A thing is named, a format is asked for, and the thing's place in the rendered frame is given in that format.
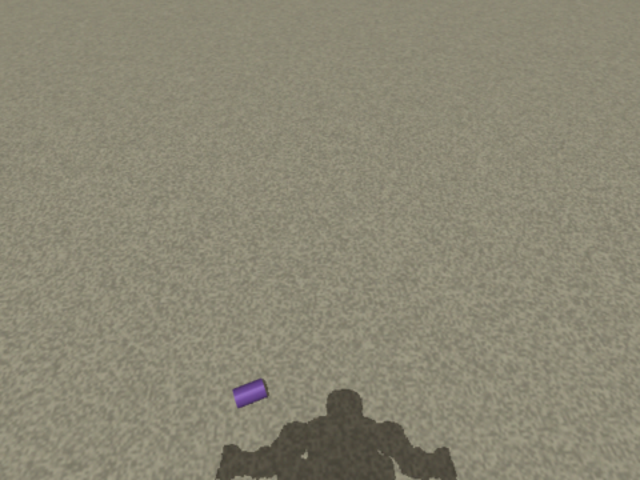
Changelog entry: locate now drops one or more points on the can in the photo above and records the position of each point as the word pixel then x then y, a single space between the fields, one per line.
pixel 249 393

